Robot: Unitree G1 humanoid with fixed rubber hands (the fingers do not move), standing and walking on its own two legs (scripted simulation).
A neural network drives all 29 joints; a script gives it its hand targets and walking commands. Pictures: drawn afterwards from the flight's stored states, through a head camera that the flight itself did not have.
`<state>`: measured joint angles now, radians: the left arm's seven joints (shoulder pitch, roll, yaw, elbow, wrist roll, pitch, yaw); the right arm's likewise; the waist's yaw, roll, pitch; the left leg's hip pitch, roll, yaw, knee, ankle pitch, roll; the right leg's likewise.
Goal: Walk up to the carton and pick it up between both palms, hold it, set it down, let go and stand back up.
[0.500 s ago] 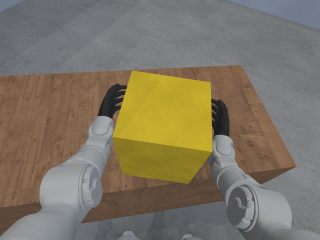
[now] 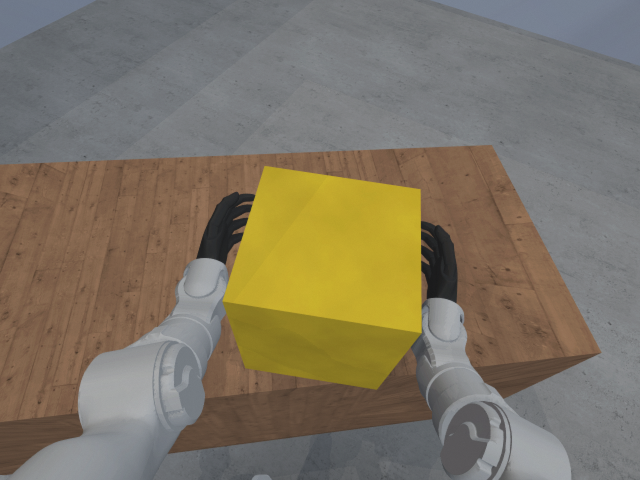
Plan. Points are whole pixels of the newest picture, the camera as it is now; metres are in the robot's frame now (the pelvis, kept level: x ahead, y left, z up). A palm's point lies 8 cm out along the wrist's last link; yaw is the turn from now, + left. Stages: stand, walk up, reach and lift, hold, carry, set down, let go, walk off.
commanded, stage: reach and lift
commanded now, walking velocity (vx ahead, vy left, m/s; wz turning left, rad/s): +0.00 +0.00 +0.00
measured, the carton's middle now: (325, 286) +0.38 -0.01 -0.05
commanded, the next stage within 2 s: none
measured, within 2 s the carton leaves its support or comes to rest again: leaves its support in 1.46 s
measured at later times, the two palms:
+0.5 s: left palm (216, 250) +0.41 +0.14 +0.01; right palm (439, 287) +0.35 -0.16 +0.01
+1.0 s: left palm (215, 251) +0.41 +0.14 +0.01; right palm (439, 289) +0.35 -0.16 +0.01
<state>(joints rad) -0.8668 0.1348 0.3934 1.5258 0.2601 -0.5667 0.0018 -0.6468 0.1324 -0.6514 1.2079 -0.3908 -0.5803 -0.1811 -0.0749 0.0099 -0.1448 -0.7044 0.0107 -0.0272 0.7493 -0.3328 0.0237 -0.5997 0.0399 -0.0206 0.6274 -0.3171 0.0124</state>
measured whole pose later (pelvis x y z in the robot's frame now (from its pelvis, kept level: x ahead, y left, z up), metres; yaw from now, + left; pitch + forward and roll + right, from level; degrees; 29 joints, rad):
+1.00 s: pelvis -0.01 -0.01 +0.00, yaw -1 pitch +20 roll -4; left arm -0.87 0.13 0.34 1.49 0.25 -0.58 0.00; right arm -0.64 0.13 -0.62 1.23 -0.35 -0.65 -0.20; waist -0.05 0.00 -0.18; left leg -0.74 0.02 -0.02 0.69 -0.29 0.02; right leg -0.64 0.05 -0.02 0.56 -0.26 0.00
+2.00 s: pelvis +0.01 +0.00 +0.03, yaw +1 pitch +3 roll -2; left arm -0.63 0.09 0.10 1.02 0.02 -0.15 0.07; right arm -0.48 0.01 -0.06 0.85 0.08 -0.15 -0.25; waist -0.06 -0.01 -0.14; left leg -0.27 -0.01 -0.02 0.43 -0.22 0.03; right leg -0.16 0.01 -0.01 0.30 -0.19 0.01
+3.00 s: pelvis -0.02 -0.03 +0.03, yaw +3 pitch -6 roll -1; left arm -0.50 -0.04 0.23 0.25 0.25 0.50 0.03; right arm -0.51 -0.04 -0.01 0.55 0.15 0.21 -0.20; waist -0.07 -0.05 -0.03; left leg -0.10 0.00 -0.04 0.36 -0.16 0.00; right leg -0.01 0.02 -0.03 0.28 -0.17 -0.01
